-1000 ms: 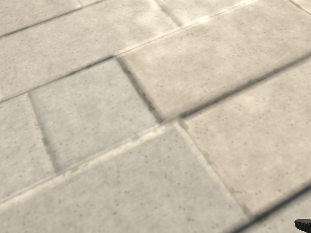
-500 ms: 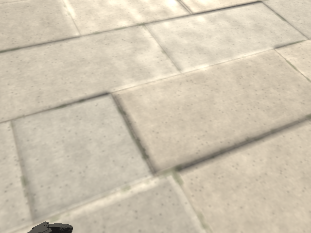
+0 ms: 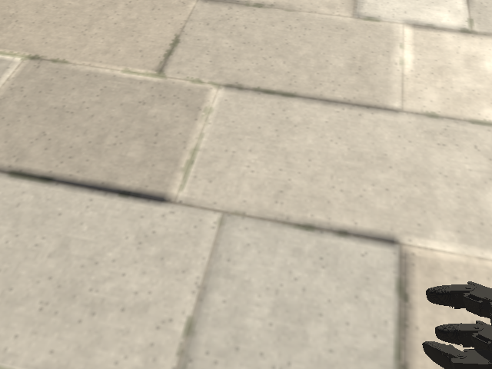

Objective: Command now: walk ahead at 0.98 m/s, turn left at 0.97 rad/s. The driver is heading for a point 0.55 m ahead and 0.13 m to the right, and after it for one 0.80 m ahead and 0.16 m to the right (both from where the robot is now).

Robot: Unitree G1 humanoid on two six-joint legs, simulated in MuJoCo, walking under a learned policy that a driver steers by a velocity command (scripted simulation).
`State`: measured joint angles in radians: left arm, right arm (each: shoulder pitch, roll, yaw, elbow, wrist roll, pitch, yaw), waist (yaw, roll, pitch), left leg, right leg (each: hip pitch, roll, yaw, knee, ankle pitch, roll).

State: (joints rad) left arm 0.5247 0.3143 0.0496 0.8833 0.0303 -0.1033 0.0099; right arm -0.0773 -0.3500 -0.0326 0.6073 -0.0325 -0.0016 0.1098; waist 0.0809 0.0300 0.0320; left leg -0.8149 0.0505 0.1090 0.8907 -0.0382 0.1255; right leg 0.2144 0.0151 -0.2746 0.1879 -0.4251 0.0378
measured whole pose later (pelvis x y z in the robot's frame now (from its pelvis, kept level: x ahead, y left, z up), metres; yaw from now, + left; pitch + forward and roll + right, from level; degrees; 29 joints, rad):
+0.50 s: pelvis +0.47 +0.02 +0.00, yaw -1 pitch +1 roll +1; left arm 0.11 0.28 0.00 0.76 0.01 -0.04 -0.07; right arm 0.43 -0.28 -0.02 0.90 -0.02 -0.12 -0.02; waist -0.05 -0.02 0.06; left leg 0.29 -0.12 0.19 0.12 -0.38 0.06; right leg -0.70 0.00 -0.13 0.65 0.11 -0.13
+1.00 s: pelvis +0.92 +0.00 +0.00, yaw -19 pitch +1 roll +1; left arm 0.39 0.27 0.04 0.88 -0.01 -0.03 0.03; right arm 0.02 -0.24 0.01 0.64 -0.03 -0.14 0.02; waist 0.06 0.00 0.08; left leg -0.52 -0.08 -0.01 0.49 0.00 0.05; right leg -0.20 0.17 0.20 1.13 -0.59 0.00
